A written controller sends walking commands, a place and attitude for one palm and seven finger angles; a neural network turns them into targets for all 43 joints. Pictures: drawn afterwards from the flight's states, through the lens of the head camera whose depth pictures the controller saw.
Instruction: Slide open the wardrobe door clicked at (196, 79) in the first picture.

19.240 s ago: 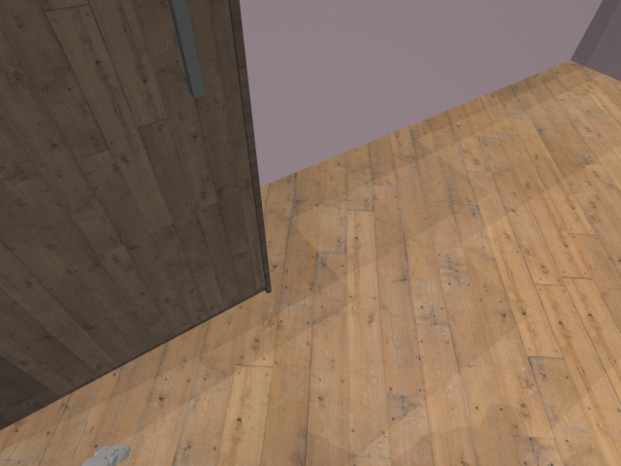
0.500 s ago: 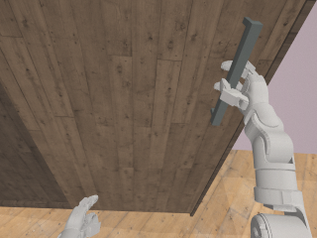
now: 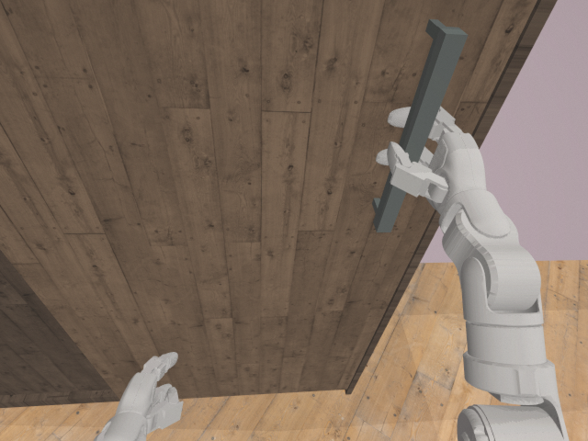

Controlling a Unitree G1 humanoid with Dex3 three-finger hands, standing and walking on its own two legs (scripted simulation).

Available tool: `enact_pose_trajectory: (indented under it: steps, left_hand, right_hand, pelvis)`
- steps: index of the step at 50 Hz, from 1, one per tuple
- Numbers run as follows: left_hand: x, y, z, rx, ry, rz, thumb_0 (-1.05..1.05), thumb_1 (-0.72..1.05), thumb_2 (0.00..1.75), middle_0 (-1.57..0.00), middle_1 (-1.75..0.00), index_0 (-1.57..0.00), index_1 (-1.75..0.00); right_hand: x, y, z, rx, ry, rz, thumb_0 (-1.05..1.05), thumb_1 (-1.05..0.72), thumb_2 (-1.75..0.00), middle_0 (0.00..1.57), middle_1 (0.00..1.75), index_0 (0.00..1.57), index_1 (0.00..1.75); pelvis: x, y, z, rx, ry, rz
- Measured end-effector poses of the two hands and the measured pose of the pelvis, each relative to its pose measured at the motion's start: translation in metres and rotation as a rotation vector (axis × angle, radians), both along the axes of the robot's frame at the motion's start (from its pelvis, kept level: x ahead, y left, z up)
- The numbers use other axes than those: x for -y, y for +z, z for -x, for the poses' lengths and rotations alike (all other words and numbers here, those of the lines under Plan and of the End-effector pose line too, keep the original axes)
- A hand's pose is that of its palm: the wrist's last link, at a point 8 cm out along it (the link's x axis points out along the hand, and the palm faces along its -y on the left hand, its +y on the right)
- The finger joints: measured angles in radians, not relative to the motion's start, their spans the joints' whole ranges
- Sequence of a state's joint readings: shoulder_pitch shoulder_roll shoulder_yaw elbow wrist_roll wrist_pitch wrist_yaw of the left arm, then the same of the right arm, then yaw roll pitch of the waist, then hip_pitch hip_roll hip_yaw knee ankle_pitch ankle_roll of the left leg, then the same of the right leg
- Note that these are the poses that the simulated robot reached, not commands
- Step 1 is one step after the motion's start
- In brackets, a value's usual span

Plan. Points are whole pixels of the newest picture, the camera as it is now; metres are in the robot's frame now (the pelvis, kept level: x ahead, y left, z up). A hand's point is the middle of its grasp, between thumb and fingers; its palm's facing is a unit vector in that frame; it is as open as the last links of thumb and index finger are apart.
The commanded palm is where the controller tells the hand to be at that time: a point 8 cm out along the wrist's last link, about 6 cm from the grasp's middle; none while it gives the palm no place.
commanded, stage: tug the door sideways, standing still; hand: right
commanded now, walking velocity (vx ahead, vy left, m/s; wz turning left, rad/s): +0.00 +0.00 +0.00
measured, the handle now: (404, 141) +0.42 -0.12 +0.24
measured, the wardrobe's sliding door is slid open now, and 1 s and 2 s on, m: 0.00 0.01 0.20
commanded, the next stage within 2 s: step sideways, sliding the door along in 0.36 s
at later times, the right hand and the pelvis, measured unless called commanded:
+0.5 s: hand (395, 170) +0.36 -0.10 +0.24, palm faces +0.00 +1.00 -0.07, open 6.1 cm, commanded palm +0.34 -0.13 +0.24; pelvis -0.04 -0.01 +0.00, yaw -1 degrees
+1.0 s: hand (376, 170) +0.38 -0.08 +0.22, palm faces +0.21 +0.97 -0.09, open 6.5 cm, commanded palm +0.35 -0.06 +0.24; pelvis -0.02 +0.07 -0.02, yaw -2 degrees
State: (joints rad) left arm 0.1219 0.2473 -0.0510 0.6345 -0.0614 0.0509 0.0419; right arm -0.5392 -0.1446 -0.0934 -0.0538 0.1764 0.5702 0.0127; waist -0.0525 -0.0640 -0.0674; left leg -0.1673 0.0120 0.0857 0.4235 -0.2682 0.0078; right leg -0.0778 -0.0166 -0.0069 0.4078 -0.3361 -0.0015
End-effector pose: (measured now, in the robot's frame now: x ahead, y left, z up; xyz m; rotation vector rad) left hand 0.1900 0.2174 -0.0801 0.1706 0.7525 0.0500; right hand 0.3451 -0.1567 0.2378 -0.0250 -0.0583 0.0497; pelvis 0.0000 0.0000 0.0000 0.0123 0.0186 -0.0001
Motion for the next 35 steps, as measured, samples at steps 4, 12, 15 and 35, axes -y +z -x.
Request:
enact_pose_trajectory:
  steps: [4, 12, 15, 35]
  left_hand:
    - [0.010, 0.003, -0.006, 0.017, -0.033, 0.012, 0.02, 0.91, 0.90, -0.20, -0.30, -0.20, -0.30]
    - [0.029, 0.002, 0.006, 0.015, -0.067, 0.036, 0.01, 0.91, 0.90, -0.20, -0.30, -0.20, -0.30]
    - [0.032, -0.002, 0.017, -0.002, -0.068, 0.040, 0.01, 0.91, 0.90, -0.20, -0.30, -0.20, -0.30]
    - [-0.006, -0.041, 0.101, -0.174, 0.081, 0.013, 0.01, 0.91, 0.90, -0.20, -0.30, -0.20, -0.30]
  right_hand:
    - [-0.002, 0.000, 0.001, -0.003, -0.025, 0.005, 0.01, -0.72, -0.83, 0.37, 1.36, 0.30, 1.36]
    - [-0.004, 0.001, 0.002, -0.009, -0.045, 0.022, 0.00, -0.74, -0.83, 0.35, 1.36, 0.27, 1.37]
    - [-0.005, 0.001, 0.003, -0.012, -0.051, 0.029, 0.00, -0.75, -0.82, 0.34, 1.37, 0.25, 1.37]
    - [-0.010, -0.015, -0.005, 0.235, -0.128, 0.057, -0.02, -0.74, -0.83, 0.42, 1.40, 0.22, 1.36]
  pelvis:
    - [0.000, 0.000, 0.004, 0.003, -0.013, 0.004]
    - [0.003, -0.001, 0.018, 0.019, -0.026, 0.004]
    - [0.005, -0.001, 0.024, 0.025, -0.027, 0.005]
    - [-0.013, -0.006, 0.041, 0.027, 0.032, 0.014]
